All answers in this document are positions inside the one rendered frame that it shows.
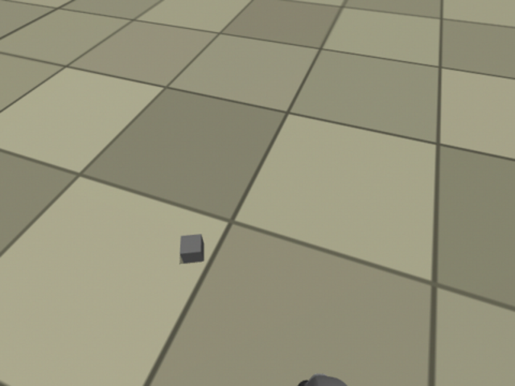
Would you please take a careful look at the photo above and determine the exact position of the small box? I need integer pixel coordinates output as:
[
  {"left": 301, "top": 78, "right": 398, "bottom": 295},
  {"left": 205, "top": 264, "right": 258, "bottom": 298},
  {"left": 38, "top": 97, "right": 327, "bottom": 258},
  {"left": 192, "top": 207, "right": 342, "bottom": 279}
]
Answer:
[{"left": 180, "top": 234, "right": 204, "bottom": 263}]

